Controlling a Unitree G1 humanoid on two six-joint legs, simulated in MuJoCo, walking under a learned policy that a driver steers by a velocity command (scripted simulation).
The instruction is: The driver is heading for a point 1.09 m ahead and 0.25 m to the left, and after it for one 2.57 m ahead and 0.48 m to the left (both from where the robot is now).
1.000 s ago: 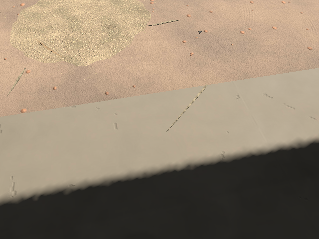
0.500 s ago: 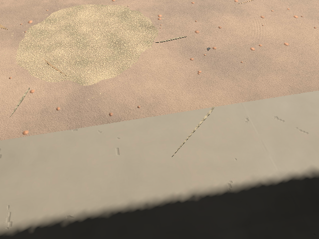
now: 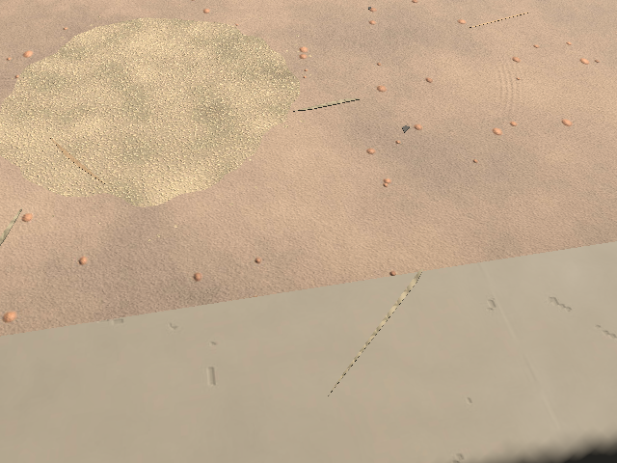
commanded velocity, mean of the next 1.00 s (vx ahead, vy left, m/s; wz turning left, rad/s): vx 0.50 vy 0.00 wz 0.48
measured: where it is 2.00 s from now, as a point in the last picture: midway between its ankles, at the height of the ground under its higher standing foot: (198, 281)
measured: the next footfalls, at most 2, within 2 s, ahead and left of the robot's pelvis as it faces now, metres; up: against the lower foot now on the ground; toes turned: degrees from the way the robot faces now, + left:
right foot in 0.24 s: +0.30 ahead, -0.15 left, +0.00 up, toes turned +11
left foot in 0.78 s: +0.51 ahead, +0.21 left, +0.00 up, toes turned +29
